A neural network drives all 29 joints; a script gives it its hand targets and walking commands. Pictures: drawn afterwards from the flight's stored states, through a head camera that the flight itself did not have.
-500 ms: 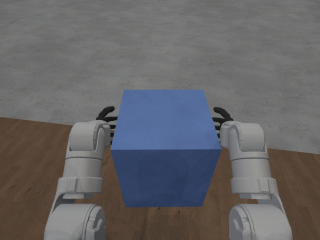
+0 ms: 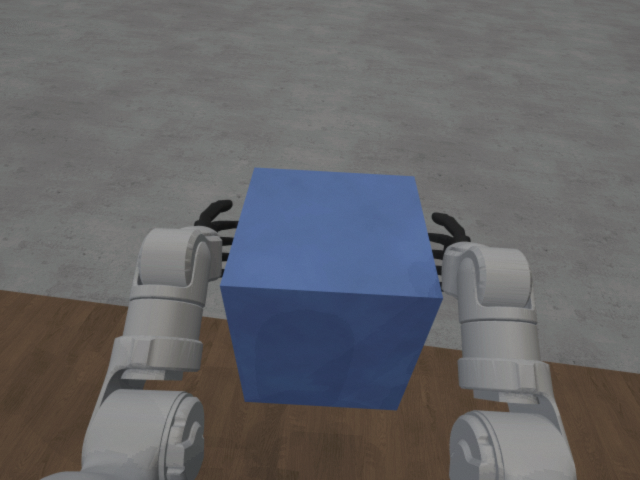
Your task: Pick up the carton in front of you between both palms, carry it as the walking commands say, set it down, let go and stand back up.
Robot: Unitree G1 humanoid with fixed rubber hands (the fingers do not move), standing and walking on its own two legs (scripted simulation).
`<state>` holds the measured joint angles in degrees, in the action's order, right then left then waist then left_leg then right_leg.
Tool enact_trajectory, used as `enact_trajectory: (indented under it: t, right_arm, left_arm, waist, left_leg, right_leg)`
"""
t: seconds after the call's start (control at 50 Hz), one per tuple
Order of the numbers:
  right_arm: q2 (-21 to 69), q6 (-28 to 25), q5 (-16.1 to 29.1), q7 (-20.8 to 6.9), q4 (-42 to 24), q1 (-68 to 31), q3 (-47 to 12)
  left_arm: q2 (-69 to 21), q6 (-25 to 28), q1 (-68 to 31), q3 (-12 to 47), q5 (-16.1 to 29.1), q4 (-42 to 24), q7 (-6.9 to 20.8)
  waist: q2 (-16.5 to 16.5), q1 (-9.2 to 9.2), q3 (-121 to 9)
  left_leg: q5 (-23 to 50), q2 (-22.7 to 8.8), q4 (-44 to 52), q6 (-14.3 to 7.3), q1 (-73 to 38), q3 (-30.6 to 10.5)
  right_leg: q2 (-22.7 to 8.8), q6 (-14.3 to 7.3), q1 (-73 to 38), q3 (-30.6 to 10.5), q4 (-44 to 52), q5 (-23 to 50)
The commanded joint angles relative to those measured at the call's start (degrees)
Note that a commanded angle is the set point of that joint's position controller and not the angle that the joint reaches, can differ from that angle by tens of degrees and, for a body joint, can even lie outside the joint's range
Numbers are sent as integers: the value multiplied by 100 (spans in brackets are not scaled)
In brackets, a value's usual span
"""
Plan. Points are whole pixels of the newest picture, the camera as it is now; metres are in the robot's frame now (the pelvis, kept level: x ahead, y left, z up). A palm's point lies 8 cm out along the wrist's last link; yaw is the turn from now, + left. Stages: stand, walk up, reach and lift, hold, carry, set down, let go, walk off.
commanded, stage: carry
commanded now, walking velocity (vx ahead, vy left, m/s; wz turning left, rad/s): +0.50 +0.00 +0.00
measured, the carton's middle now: (327, 291) +0.36 +0.00 +0.04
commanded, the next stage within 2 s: none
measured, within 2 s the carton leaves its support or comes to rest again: neither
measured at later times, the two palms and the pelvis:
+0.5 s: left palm (267, 140) +0.66 +0.12 +0.07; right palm (432, 150) +0.66 -0.18 +0.07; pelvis +0.30 -0.03 -0.05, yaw +1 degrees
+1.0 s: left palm (262, 79) +0.97 +0.16 +0.04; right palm (387, 83) +0.97 -0.14 +0.05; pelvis +0.60 -0.01 -0.10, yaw +0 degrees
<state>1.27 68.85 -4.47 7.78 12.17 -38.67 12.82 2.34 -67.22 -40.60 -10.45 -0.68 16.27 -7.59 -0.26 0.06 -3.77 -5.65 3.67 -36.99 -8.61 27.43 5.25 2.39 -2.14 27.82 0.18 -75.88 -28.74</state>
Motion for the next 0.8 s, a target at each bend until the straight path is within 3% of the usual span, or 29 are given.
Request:
enact_trajectory:
  t: [0.0,0.02,0.06,0.12,0.18,0.24,0.28,0.32,0.34,0.36,0.38,0.4,0.42,0.44,0.46,0.48,0.5,0.56,0.62,0.66,0.78]
  right_arm:
    - [6414,-241,2776,-1367,-1170,-4966,-3552]
    - [6462,-243,2886,-1375,-1244,-4933,-3605]
    - [6472,-245,2995,-1393,-1329,-4730,-3660]
    - [6424,-262,3036,-1420,-1433,-4487,-3754]
    - [6301,-263,3051,-1430,-1613,-4495,-3870]
    - [6138,-218,2971,-1440,-1427,-4206,-3887]
    - [6051,-212,2903,-1467,-1159,-4031,-3867]
    - [6035,-220,2869,-1499,-841,-4030,-3831]
    - [6039,-222,2858,-1513,-669,-4063,-3798]
    - [6039,-233,2849,-1523,-488,-4030,-3747]
    - [6005,-247,2814,-1526,-385,-4113,-3652]
    - [6175,-202,2776,-1526,-147,-4252,-3559]
    - [6213,-187,2741,-1487,11,-4276,-3460]
    - [6250,-209,2730,-1461,-151,-4465,-3464]
    - [6369,-248,2728,-1430,-343,-4717,-3463]
    - [6459,-288,2714,-1382,-530,-4819,-3440]
    - [6525,-313,2681,-1319,-672,-4801,-3422]
    - [6566,-345,2610,-1141,-920,-4482,-3466]
    - [6470,-378,2457,-1028,-1068,-4101,-3548]
    - [6371,-393,2380,-991,-1184,-3979,-3639]
    - [5882,-281,2200,-939,-1390,-3806,-3783]
  left_arm:
    - [-6845,112,-4552,3266,2328,-1280,1261]
    - [-6846,115,-4383,3275,2275,-1317,1199]
    - [-6812,124,-4069,3280,2166,-1373,1101]
    - [-6707,141,-3794,3364,2014,-1499,1008]
    - [-6500,126,-3773,3462,1932,-1719,965]
    - [-6233,40,-3584,3432,1802,-1618,984]
    - [-6062,-20,-3457,3335,1681,-1410,1045]
    - [-5899,-68,-3306,3153,1563,-1067,1115]
    - [-5817,-80,-3182,3029,1504,-850,1147]
    - [-5763,-79,-3161,2910,1455,-708,1188]
    - [-5697,-78,-3101,2759,1412,-543,1243]
    - [-5577,-77,-3223,2610,1363,-316,1274]
    - [-5590,-50,-3214,2585,1424,-109,1289]
    - [-5907,1,-3269,2649,1602,-158,1341]
    - [-6185,46,-3734,2798,1791,-484,1397]
    - [-6464,79,-4202,2983,2020,-837,1430]
    - [-6687,100,-4550,3145,2248,-1134,1441]
    - [-6929,147,-4714,3365,2580,-1585,1421]
    - [-6905,159,-4395,3449,2625,-1717,1430]
    - [-6847,165,-4230,3533,2627,-1784,1442]
    - [-6463,98,-3891,3683,2600,-1863,1456]
  waist:
    - [316,-88,-2297]
    - [455,-95,-2360]
    - [660,-180,-2499]
    - [700,-346,-2637]
    - [708,-464,-2548]
    - [608,-670,-2356]
    - [596,-713,-2183]
    - [621,-533,-2017]
    - [598,-301,-2091]
    - [469,-27,-2267]
    - [-100,121,-2478]
    - [-1105,98,-2906]
    - [-1672,348,-3381]
    - [-1227,386,-3166]
    - [-706,318,-2751]
    - [-305,206,-2450]
    - [-184,124,-2337]
    - [-376,126,-2434]
    - [-466,253,-2554]
    - [-504,347,-2588]
    - [-509,689,-2302]
  left_leg:
    - [499,-1732,1413,-475,-2286,-2525]
    - [795,-1655,1395,-417,-2284,-2321]
    - [2049,-1567,1188,-372,-2746,-2003]
    - [3506,-1444,858,-248,-3467,-1692]
    - [3769,-1195,665,-154,-3744,-1431]
    - [3670,-929,411,-105,-3933,-1227]
    - [3287,-881,208,-60,-3716,-1137]
    - [2980,-908,-221,44,-3251,-1028]
    - [3130,-855,-770,169,-2981,-854]
    - [2739,-754,-1599,322,-2396,-597]
    - [470,-541,-2690,456,-1106,-515]
    - [-3001,-59,-3691,753,578,-487]
    - [-3265,107,-4790,799,1665,-728]
    - [-2898,-150,-4689,662,1950,-792]
    - [-2492,-259,-4393,640,1920,-742]
    - [-2179,-384,-4018,655,1741,-757]
    - [-2022,-502,-3667,670,1453,-780]
    - [-1561,-608,-3068,742,1284,-641]
    - [-919,-668,-2526,806,1804,-535]
    - [-486,-641,-2104,800,2037,-459]
    - [990,-186,23,659,1669,-19]
  right_leg:
    - [-452,79,1075,-171,640,468]
    - [-462,118,1039,-103,848,620]
    - [-490,187,1373,-7,1253,994]
    - [-448,175,1849,79,1808,1714]
    - [-311,66,1887,198,2585,2520]
    - [-70,-11,1613,475,3818,3271]
    - [15,-119,1052,550,4634,3865]
    - [-9,-274,167,516,5186,4229]
    - [10,-337,-572,591,5456,4318]
    - [-129,-359,-1658,594,5608,4623]
    - [-911,-375,-2979,-117,4887,6018]
    - [-2336,-1025,-4598,-1933,3882,7772]
    - [-2731,-1807,-5176,-3283,4266,5625]
    - [-2383,-1663,-4662,-3387,4694,3483]
    - [-2018,-1387,-3947,-2999,4954,2731]
    - [-1878,-1233,-3259,-2691,5104,2725]
    - [-1806,-1165,-2722,-2420,5228,2646]
    - [-1608,-1077,-2464,-1894,5296,3045]
    - [-1524,-984,-3157,-1467,4959,4975]
    - [-1417,-858,-3564,-1250,4787,5790]
    - [-833,-645,-4048,-656,4393,6132]
